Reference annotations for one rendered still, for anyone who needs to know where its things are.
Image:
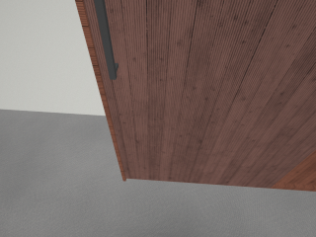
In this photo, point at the handle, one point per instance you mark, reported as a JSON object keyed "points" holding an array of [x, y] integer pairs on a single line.
{"points": [[102, 16]]}

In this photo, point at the wardrobe door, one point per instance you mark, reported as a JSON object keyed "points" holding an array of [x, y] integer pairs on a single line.
{"points": [[303, 174], [219, 92]]}

